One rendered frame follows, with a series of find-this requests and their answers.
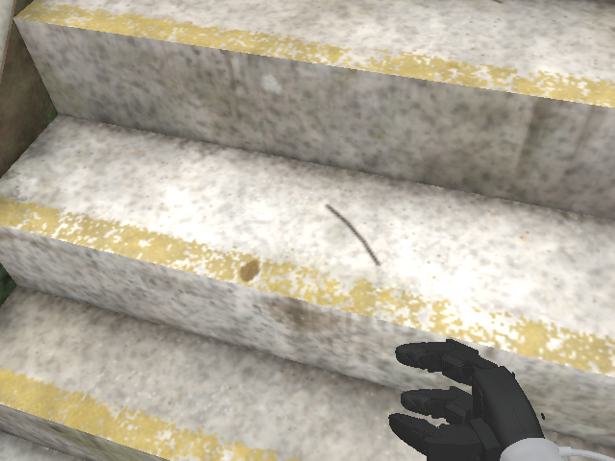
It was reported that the robot right hand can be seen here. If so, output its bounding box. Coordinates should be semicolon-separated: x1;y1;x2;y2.
388;339;545;461

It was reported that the robot right forearm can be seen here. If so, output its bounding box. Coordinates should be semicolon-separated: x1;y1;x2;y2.
500;438;567;461

